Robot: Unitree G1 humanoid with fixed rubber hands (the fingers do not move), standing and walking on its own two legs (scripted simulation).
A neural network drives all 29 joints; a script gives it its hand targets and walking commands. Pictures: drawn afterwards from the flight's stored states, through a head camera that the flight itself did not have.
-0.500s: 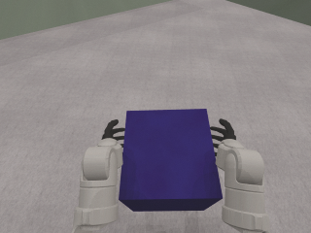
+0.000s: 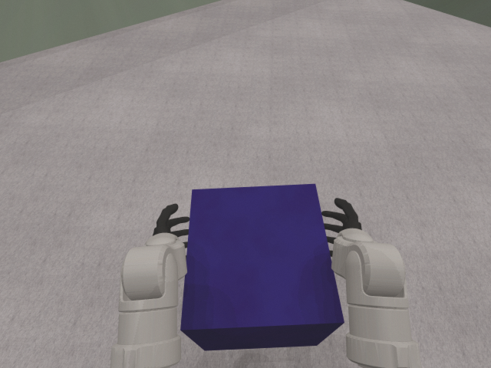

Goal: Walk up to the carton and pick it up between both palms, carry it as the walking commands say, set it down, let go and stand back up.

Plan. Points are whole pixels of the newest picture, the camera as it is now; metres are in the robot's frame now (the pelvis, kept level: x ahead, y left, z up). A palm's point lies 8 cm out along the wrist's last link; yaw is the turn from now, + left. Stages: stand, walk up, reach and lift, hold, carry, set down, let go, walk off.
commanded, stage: carry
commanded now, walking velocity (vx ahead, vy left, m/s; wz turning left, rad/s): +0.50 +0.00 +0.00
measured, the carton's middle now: (257, 271) +0.30 +0.00 -0.03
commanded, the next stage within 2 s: none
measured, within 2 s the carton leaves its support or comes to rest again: neither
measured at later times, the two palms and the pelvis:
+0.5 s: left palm (191, 108) +0.65 +0.14 +0.07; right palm (310, 102) +0.68 -0.14 +0.06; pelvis +0.37 -0.03 +0.00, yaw +5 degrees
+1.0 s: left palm (182, 44) +0.97 +0.20 +0.06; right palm (276, 36) +0.98 -0.08 +0.09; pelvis +0.66 +0.05 +0.01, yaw +0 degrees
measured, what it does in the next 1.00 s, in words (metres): walks ahead: right foot, then left foot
